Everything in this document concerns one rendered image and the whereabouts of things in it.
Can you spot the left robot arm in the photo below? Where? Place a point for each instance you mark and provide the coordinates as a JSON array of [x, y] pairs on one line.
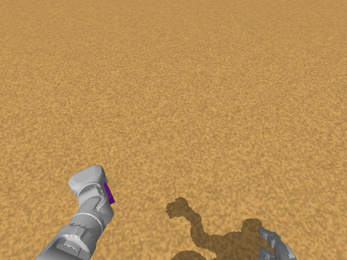
[[77, 240]]

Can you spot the left robot hand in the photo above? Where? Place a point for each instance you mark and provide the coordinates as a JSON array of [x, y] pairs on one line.
[[93, 173]]

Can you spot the small box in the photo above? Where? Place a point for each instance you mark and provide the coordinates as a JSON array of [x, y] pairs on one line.
[[111, 199]]

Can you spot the right robot hand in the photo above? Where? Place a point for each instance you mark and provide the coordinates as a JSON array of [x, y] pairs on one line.
[[282, 251]]

